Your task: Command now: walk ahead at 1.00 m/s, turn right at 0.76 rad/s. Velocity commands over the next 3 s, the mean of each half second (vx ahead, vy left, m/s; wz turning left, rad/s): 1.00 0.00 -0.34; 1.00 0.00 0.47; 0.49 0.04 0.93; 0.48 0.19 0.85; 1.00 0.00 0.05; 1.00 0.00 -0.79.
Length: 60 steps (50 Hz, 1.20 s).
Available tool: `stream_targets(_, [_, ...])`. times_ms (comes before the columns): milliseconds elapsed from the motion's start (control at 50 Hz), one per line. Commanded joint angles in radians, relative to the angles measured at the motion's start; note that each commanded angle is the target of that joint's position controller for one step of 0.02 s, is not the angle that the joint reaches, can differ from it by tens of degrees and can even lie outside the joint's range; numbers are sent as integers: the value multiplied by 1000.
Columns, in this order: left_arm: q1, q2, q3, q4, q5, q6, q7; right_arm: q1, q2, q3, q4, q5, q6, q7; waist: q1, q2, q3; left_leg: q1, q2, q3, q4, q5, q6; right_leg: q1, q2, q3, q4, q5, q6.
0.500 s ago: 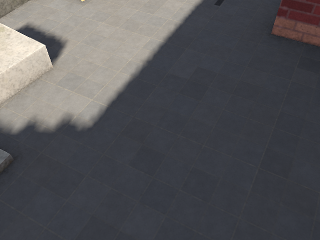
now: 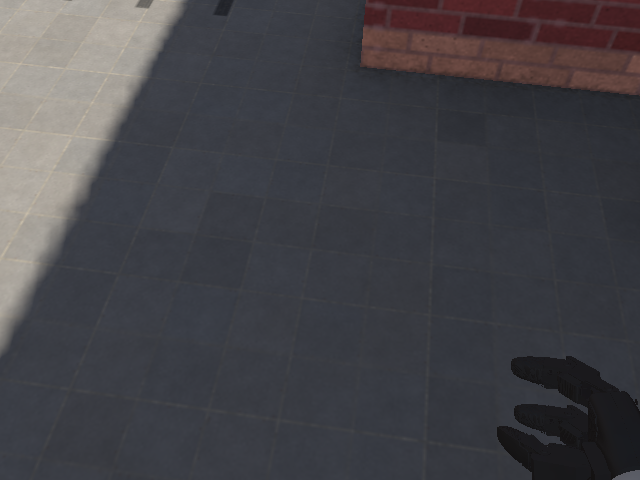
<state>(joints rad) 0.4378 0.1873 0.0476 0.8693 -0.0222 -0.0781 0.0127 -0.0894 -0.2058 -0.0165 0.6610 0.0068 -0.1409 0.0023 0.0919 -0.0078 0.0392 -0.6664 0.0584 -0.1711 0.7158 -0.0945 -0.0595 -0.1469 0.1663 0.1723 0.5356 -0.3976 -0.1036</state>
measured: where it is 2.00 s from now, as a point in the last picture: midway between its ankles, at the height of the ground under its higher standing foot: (342, 175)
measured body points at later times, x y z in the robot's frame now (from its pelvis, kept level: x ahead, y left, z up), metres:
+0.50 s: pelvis +0.45 +0.01 -0.01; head +0.49 +0.01 +0.44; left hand +0.80 +0.12 -0.03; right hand +0.29 -0.19 -0.14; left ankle +0.25 +0.17 -0.73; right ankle +0.67 -0.14 -0.69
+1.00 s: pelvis +0.93 -0.05 -0.03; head +0.95 -0.03 +0.42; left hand +0.89 +0.22 -0.16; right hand +1.18 -0.26 -0.09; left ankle +1.13 +0.03 -0.71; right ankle +0.68 -0.14 -0.71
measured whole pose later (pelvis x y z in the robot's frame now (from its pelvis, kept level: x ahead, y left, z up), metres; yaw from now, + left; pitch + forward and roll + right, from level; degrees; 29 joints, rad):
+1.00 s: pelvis +0.93 -0.05 -0.03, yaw +7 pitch -1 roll -3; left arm 0.42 0.25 0.05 0.88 0.02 -0.08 0.03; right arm 0.06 -0.28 -0.04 0.68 0.05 -0.06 0.08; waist 0.04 0.02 0.04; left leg -0.68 0.00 0.12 0.71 0.06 0.15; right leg 0.30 0.04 -0.29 0.33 -0.47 0.03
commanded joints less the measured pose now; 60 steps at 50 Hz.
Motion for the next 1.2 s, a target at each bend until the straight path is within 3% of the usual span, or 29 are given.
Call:
stream_targets(20, [-76,183,53,-101,-22,-26,13,74,-111,-49,-35,17,7,0,-98,-13,-36,496,-75,135,-152,201,-5,-321,-187,201,-183,199,-119])
stream_targets(40, [-53,167,50,-95,-19,-24,10,124,-130,-63,-27,15,6,-5,-126,-28,-66,553,-85,138,-165,147,16,-253,-181,186,-101,315,-92])
stream_targets(80, [-163,148,39,-141,22,-21,-5,503,-193,-103,53,23,4,-12,-350,-62,-236,897,-35,89,-58,-21,77,-315,-143,112,328,611,-21])
stream_targets(100, [-171,18,0,-169,59,-30,-18,720,-259,-103,115,29,10,-9,-376,203,-305,1035,102,-199,-125,-294,118,-461,-53,54,769,-8,1])
stream_targets(120, [97,-17,-9,-177,-64,-37,-22,664,-324,-112,114,-23,-6,12,-189,558,-357,1114,348,-915,-457,-725,316,-708,-34,76,976,-131,9])
stream_targets(140, [12,77,0,-154,-71,-24,-14,512,-193,-92,72,-8,0,14,-203,312,-159,980,323,-892,-509,-924,323,-800,-130,21,998,-33,1])
stream_targets(180, [-232,85,2,-210,-14,-22,-13,413,-129,-72,78,-13,4,25,-188,16,16,686,214,-527,-482,-510,277,-720,-179,-19,901,61,-9])
stream_targets(240, [-268,70,2,-244,-10,-19,-25,407,-43,-37,137,-6,-1,35,-110,89,-7,558,126,-257,-483,-259,249,-602,-244,-28,690,95,-12])
stream_targets(340, [-472,65,-24,-320,18,-24,-41,487,-134,-47,182,4,3,12,-134,16,56,547,127,-102,-562,22,262,-663,-276,-118,364,342,45])
stream_targets(440, [-663,85,-24,-385,-6,-36,-73,619,-158,-32,231,19,14,-1,-192,59,105,590,124,48,-639,226,226,-446,-196,-210,56,534,51])
stream_targets(480, [-661,124,-6,-400,-4,-40,-77,642,-183,-31,247,13,27,-5,-160,118,60,701,141,92,-539,637,204,-363,-134,-254,15,457,22])
stream_targets(520, [-489,194,28,-377,-8,-29,-63,641,-222,-38,263,-9,46,-11,-36,213,-67,757,172,109,-289,1070,184,-149,-88,-275,39,343,-33])
stream_targets(540, [-254,229,49,-316,-13,-15,-46,581,-249,-44,254,-14,56,-14,100,219,-163,631,155,137,-38,1110,158,125,-123,-244,19,380,-68])
stream_targets(560, [6,289,65,-248,-1,-1,-27,557,-196,-31,213,-38,55,-17,174,105,-330,322,90,122,341,656,144,541,-328,-5,101,272,-95])
stream_targets(580, [9,327,61,-232,24,-21,-43,722,-14,19,194,2,27,1,28,-270,-549,-13,-73,16,669,-358,129,835,-578,537,-45,-135,-240])
stream_targets(600, [37,221,50,-210,26,-19,-39,593,-148,-15,186,49,4,-1,95,-218,-486,-103,-40,-18,733,-337,153,738,-543,629,-211,-257,-195])
stream_targets(620, [-28,179,37,-194,30,-23,-33,445,-184,-31,140,75,0,-7,84,-150,-250,-170,-4,21,732,-273,149,549,-511,427,-234,-124,-154])
stream_targets(660, [-143,131,25,-172,48,-42,-44,381,-136,-32,126,45,14,-12,-22,8,-82,-91,67,42,652,-164,137,214,-447,197,-294,125,-123])
stream_targets(720, [-220,54,12,-129,32,-53,-59,454,-60,-32,139,52,78,0,-123,-52,-23,-9,131,33,606,-140,132,6,-402,-28,-359,253,-68])
stream_targets(880, [-145,184,29,-78,36,-65,-4,156,-88,-23,10,24,72,52,-75,54,117,-17,42,208,126,331,148,-4,-322,-391,-446,650,59])
stream_targets(940, [-83,273,43,-72,42,-38,24,113,-149,-44,-42,37,62,83,-100,-23,52,76,-74,338,5,276,192,208,-348,-423,-302,1220,120])
stream_targets(1000, [-196,353,66,-121,40,3,39,528,-287,-112,36,48,107,68,-345,-147,-144,527,-134,323,62,51,259,172,-402,-390,215,1676,101])
stream_targets(1020, [-281,338,65,-141,18,-3,24,750,-332,-138,96,40,126,44,-456,-56,-191,814,-87,208,-71,98,305,-15,-307,-397,633,1285,99])
stream_targets(1040, [-277,100,0,-189,46,-56,-6,705,-343,-131,117,19,134,33,-321,378,-96,974,-31,21,-16,267,366,-457,-65,-329,1147,-122,125])
stream_targets(1060, [-91,75,-27,-262,-1,-105,-29,556,-327,-98,27,-39,97,34,-147,405,-342,1124,183,-605,-244,-132,586,-719,-49,-45,1283,-217,107])
stream_targets(1080, [-232,192,-13,-287,-10,-129,-35,563,-258,-98,-5,-27,81,33,-220,159,-317,1057,180,-693,-429,-330,521,-706,-102,1,1155,-104,51])
stream_targets(1100, [-311,200,-6,-312,-11,-125,-31,511,-232,-90,-2,-22,56,41,-159,-36,-131,852,155,-622,-487,-305,453,-700,-136,-23,1005,-24,31])
stream_targets(1140, [-246,198,-3,-287,30,-90,-16,356,-242,-87,-42,-13,29,46,-40,-128,-38,545,112,-530,-478,-78,444,-559,-194,-4,847,33,93])
stream_targets(1200, [-300,207,2,-319,54,-55,0,301,-247,-84,-44,11,41,13,-6,-98,20,279,-5,-250,-468,391,386,-387,-225,-73,530,55,163])
Next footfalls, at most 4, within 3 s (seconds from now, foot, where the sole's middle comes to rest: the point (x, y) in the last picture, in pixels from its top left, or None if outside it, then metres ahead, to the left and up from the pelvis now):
0.08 left None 0.29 0.17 -0.76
0.56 right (420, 371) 0.71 -0.14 -0.76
1.02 left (359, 211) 1.16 0.02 -0.76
1.40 right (377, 121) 1.53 -0.02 -0.76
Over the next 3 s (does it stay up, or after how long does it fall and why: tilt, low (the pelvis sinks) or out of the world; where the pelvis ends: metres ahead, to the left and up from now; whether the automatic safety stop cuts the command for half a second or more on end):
stays up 1.64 0.72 0.01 its command is cut before an obstacle after 1.1 s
